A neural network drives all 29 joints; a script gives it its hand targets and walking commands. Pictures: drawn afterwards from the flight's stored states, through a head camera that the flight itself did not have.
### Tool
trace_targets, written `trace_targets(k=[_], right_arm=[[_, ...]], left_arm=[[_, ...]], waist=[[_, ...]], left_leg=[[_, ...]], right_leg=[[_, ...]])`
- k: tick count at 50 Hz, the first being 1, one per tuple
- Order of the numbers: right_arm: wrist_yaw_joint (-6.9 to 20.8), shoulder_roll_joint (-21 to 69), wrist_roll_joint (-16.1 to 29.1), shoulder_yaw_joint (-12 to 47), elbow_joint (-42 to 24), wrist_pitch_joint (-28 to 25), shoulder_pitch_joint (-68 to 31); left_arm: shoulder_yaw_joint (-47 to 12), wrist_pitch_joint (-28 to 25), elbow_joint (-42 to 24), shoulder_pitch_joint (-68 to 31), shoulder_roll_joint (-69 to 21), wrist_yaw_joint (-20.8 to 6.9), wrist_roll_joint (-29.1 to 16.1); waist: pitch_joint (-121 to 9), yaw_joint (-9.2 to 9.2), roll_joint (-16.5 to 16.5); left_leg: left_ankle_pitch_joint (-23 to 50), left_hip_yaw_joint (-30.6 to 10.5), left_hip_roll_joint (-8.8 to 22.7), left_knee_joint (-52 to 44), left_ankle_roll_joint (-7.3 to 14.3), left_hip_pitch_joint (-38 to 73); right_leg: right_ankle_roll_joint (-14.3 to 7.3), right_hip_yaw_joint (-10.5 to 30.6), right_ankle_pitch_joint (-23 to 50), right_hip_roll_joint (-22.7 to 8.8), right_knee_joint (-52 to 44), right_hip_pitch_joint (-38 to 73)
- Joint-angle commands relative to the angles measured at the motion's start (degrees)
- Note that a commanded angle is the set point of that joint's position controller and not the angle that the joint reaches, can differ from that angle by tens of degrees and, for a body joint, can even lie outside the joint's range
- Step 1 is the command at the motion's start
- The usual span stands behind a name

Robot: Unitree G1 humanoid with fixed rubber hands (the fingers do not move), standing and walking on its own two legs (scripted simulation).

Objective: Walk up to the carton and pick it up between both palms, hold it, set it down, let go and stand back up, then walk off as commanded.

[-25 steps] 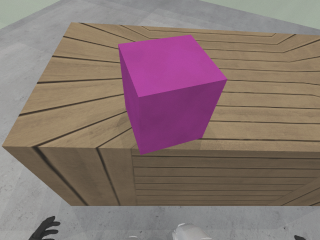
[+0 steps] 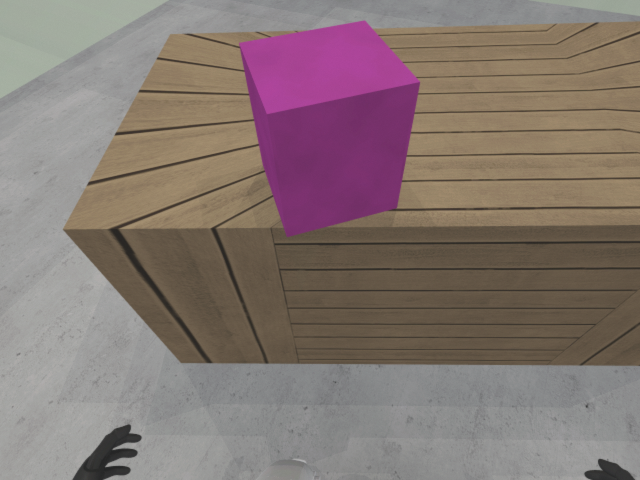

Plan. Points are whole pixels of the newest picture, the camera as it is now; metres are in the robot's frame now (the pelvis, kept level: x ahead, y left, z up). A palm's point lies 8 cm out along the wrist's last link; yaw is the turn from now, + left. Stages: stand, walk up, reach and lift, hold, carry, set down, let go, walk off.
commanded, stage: walk off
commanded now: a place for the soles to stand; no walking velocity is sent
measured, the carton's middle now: (324, 132) +0.64 +0.05 +0.06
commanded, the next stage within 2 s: stand in 1.30 s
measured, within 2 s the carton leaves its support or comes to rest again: neither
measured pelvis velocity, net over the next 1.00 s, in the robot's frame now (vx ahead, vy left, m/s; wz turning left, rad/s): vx -0.34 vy -0.06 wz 0.06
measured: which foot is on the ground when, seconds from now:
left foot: up 0.00-0.04, down 0.06-0.40, up 0.42-0.70, down 0.72-1.00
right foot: down 0.00-0.06, up 0.08-0.36, down 0.38-0.74, up 0.76-1.00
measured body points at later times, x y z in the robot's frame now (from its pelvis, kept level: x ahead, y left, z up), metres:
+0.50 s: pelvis -0.17 -0.04 -0.01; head -0.12 -0.05 +0.44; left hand -0.08 +0.30 -0.09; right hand -0.02 -0.37 -0.10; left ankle -0.11 +0.09 -0.66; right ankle -0.14 -0.15 -0.72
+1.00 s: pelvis -0.34 -0.06 -0.01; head -0.31 -0.04 +0.44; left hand -0.25 +0.29 -0.10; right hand -0.19 -0.38 -0.08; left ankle -0.27 +0.07 -0.72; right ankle -0.35 -0.18 -0.70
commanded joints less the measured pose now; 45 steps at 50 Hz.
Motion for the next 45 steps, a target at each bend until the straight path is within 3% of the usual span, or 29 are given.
trace_targets(k=[1, 2, 3, 4, 5, 6, 7, 10, 14, 17, 18, 19, 20, 21, 22, 23, 24, 25, 27, 30, 34, 36, 37, 38, 39, 40, 42, 43, 45], right_arm=[[-0.17, -8.25, -0.16, -2.93, -2.56, -1.22, 2.97], [-0.23, -8.32, -0.44, -3.27, -2.24, -1.70, 4.42], [-0.15, -9.31, -0.90, -3.59, -2.65, -2.19, 5.02], [-0.03, -14.45, -1.34, -4.57, -3.70, -2.37, 3.55], [-0.06, -17.58, -0.88, -5.10, -4.48, -2.29, 4.21], [-0.66, -15.88, -1.08, -4.41, -5.17, -2.53, 3.28], [-1.14, -14.37, -1.19, -3.89, -5.31, -2.71, 1.16], [-1.53, -12.04, -0.98, -3.44, -5.15, -2.40, -3.22], [-1.17, -12.38, -0.96, -4.14, -4.92, -1.51, -1.79], [-0.76, -13.29, -1.04, -4.25, -5.74, -0.93, -2.35], [-0.64, -13.31, -1.05, -4.23, -5.85, -0.67, -2.60], [-0.69, -12.36, -0.94, -4.00, -5.81, -0.46, -1.79], [-0.55, -9.47, -0.28, -3.22, -6.88, -0.50, -2.57], [-1.29, -9.31, 0.25, -3.43, -6.79, -0.22, -5.87], [-1.55, -9.98, 0.06, -3.47, -6.12, -0.08, -5.56], [-1.40, -10.58, 0.17, -3.74, -5.01, -0.21, -2.41], [-1.15, -11.45, 0.16, -4.15, -4.03, -0.49, 0.72], [-0.79, -12.40, 0.07, -4.52, -3.65, -0.63, 2.15], [-0.16, -11.87, -0.20, -4.17, -4.49, -0.48, 1.31], [0.26, -11.28, -0.16, -3.86, -4.62, -0.01, 1.18], [0.29, -9.79, 0.28, -3.99, -2.46, -0.16, 5.35], [0.21, -9.49, 0.03, -4.29, -0.89, -0.75, 8.09], [0.27, -11.32, -0.92, -4.43, -1.15, -1.10, 7.45], [0.27, -18.89, -1.42, -5.82, -2.25, -1.29, 4.20], [-0.08, -16.79, -1.86, -5.01, -3.14, -1.42, 2.27], [-0.70, -14.40, -1.75, -3.98, -3.59, -1.87, -0.46], [-1.25, -12.24, -0.86, -3.42, -3.43, -2.13, -4.17], [-1.26, -11.35, -0.79, -3.29, -3.58, -2.02, -4.97], [-1.21, -10.58, -0.83, -3.76, -3.43, -1.49, -3.61]], left_arm=[[2.68, 0.46, -4.09, -0.32, 11.58, -0.02, -0.48], [2.42, 0.77, -3.99, -0.49, 11.42, -0.22, -0.94], [2.24, 0.95, -3.22, 0.83, 10.54, -0.43, -1.52], [2.15, 0.79, -3.73, 1.19, 7.96, -0.59, -2.16], [3.44, 0.69, -4.62, -2.32, 10.04, 0.19, -1.68], [4.05, 0.58, -3.57, -3.18, 11.38, 0.71, -1.56], [4.03, 0.47, -2.84, -2.15, 11.41, 0.74, -1.74], [4.08, 1.06, -0.60, 2.09, 11.63, 0.07, -1.62], [4.34, 1.00, -1.01, 1.63, 11.64, -0.60, -1.14], [4.68, 0.39, -0.32, 4.35, 11.24, -0.91, -0.92], [4.74, -0.07, 0.14, 6.33, 10.96, -0.91, -0.92], [4.96, -0.54, 0.32, 7.29, 11.67, -0.93, -0.75], [5.17, -1.03, -0.95, 6.00, 15.42, -0.87, -0.47], [5.53, -1.23, -1.76, 2.57, 18.40, -0.74, 0.10], [5.01, -1.64, -2.66, 1.30, 17.13, -0.32, 0.44], [4.56, -2.19, -3.42, -1.83, 15.61, 0.17, 0.14], [4.56, -2.34, -3.86, -3.99, 14.33, 0.27, 0.02], [4.48, -2.34, -4.13, -4.18, 13.48, 0.34, 0.08], [4.37, -2.23, -4.52, -1.15, 12.83, 0.50, 0.50], [4.15, -1.56, -4.45, 1.47, 13.34, 0.40, 0.52], [3.45, 0.12, -3.97, -0.10, 13.21, -0.03, 0.01], [3.06, 0.87, -2.51, -0.80, 12.71, -0.36, -0.93], [2.72, 1.05, -1.42, -0.45, 10.91, -0.43, -1.71], [2.69, 0.54, -2.68, -4.72, 8.57, -0.41, -1.97], [3.86, 0.33, -0.46, -6.44, 11.61, 0.56, -1.54], [3.60, -0.05, 0.76, -4.77, 11.07, 0.68, -2.06], [3.84, -0.17, 2.27, 0.18, 11.96, 0.86, -2.35], [3.71, -0.15, 3.43, 1.95, 12.03, 0.58, -2.43], [3.94, -0.16, 3.29, 0.80, 12.12, 0.34, -2.39]], waist=[[-7.54, 0.20, -9.67], [-8.18, -0.62, -8.26], [-8.68, -1.12, -4.14], [-9.32, -1.08, 10.42], [-9.69, -3.42, 14.78], [-9.15, -3.27, 6.70], [-8.24, -2.05, 4.54], [-6.65, -1.00, 9.02], [-6.77, -2.21, 11.25], [-7.41, -0.92, 12.80], [-7.85, 0.32, 11.64], [-8.50, 0.91, 6.95], [-7.24, 2.10, -8.01], [-3.27, 3.09, -14.03], [-2.16, 2.13, -6.12], [-1.43, -0.16, -4.02], [-1.58, -1.47, -5.22], [-2.39, -1.12, -6.82], [-3.88, 0.74, -7.49], [-6.45, 1.86, -7.76], [-8.59, 0.69, -10.68], [-9.43, -1.35, -8.60], [-8.86, -1.64, -0.78], [-6.34, -3.88, 19.27], [-4.63, -3.85, 7.59], [-4.63, -2.49, 3.68], [-4.46, -0.91, 5.37], [-5.31, -1.17, 8.65], [-4.91, -2.55, 9.32]], left_leg=[[4.49, 1.10, 2.42, -18.54, 1.08, 2.32], [8.04, 1.25, 2.04, -24.86, 1.79, 7.27], [13.28, -3.37, 4.04, -31.04, 3.17, 11.93], [24.75, -19.90, 15.65, -32.42, 8.62, 13.50], [36.23, -30.51, 25.22, -35.89, 14.37, 6.45], [39.36, -29.46, 23.93, -34.41, 15.10, 5.60], [38.74, -25.26, 21.78, -31.77, 15.27, 4.95], [31.03, -18.24, 16.57, -29.78, 12.77, 7.03], [21.89, -18.29, 17.20, -31.61, 12.77, 8.26], [21.63, -17.19, 17.19, -31.34, 10.73, 3.97], [20.39, -15.49, 15.79, -28.71, 9.18, 1.38], [14.92, -13.10, 12.32, -22.96, 7.23, -0.82], [3.15, -7.11, 1.78, -10.30, 3.72, -6.66], [-8.04, -5.86, -4.51, 6.55, 1.50, -9.16], [-6.80, -11.03, -3.84, 15.47, 1.36, -8.50], [-3.49, -9.79, -3.03, 17.75, 0.90, -6.72], [-0.66, -8.89, -1.66, 18.21, 0.31, -5.81], [-0.13, -7.90, -0.91, 18.73, -0.28, -6.38], [-1.84, -5.97, -0.96, 16.03, -0.98, -8.69], [-3.58, -3.52, 0.15, 4.18, -0.66, -7.60], [-1.58, 1.24, 0.53, -13.53, 1.07, 3.11], [3.78, 1.27, -0.39, -27.01, 3.20, 11.32], [0.78, -9.43, 4.95, -33.85, 5.85, 11.97], [9.86, -33.97, 22.43, -40.91, 12.68, 4.40], [21.12, -32.16, 23.04, -38.57, 14.39, 0.91], [28.80, -27.98, 21.27, -34.90, 15.21, 0.91], [29.30, -19.78, 17.23, -30.90, 13.23, 3.82], [27.70, -17.87, 16.08, -30.34, 13.10, 5.45], [22.61, -17.35, 15.54, -30.38, 13.27, 6.98]], right_leg=[[-11.38, 12.04, 29.07, -12.04, -4.97, 7.31], [-9.86, 11.82, 27.94, -11.45, -2.52, 3.90], [-7.37, 11.01, 21.16, -9.64, 0.27, -1.63], [-2.85, 3.62, 2.60, 0.08, 8.87, -10.10], [-0.49, 2.79, -17.38, 4.65, 22.33, -8.93], [-1.25, 8.20, -17.20, 6.20, 30.89, -8.76], [-1.34, 9.69, -15.50, 6.37, 33.32, -9.85], [-0.74, 7.36, -10.44, 6.86, 32.62, -11.34], [-0.33, 2.63, -10.84, 3.77, 18.15, -7.74], [-1.57, -0.63, -10.95, 2.96, 3.81, 1.73], [-2.15, -0.63, -8.55, 3.40, -3.43, 6.45], [-3.41, 2.36, -8.22, 3.31, -8.67, 8.84], [-8.90, 20.58, -9.55, -8.16, -18.87, 4.70], [-15.47, 32.82, 3.29, -21.22, -22.15, -5.58], [-16.37, 29.57, 11.01, -21.27, -20.64, -6.98], [-15.39, 23.83, 13.71, -18.87, -18.26, -6.63], [-14.51, 19.43, 12.22, -16.19, -16.11, -5.35], [-14.51, 17.67, 13.36, -14.86, -13.83, -2.87], [-14.90, 16.83, 19.75, -14.07, -11.02, 3.29], [-13.92, 16.67, 18.63, -14.21, -10.57, 9.01], [-11.22, 15.31, 15.71, -12.96, -10.91, 4.98], [-8.17, 14.11, 10.57, -11.73, -8.74, -1.33], [-5.36, 12.08, 4.21, -8.14, -2.94, -6.94], [-0.42, 0.98, -14.91, 6.08, 11.99, -13.20], [-0.83, 9.99, -17.62, 5.96, 25.40, -9.63], [-1.21, 12.68, -15.64, 7.25, 31.61, -10.14], [-0.88, 12.11, -11.25, 8.09, 34.91, -11.90], [-0.37, 10.02, -10.39, 8.36, 34.92, -11.54], [0.48, 7.64, -11.04, 7.23, 29.57, -10.99]])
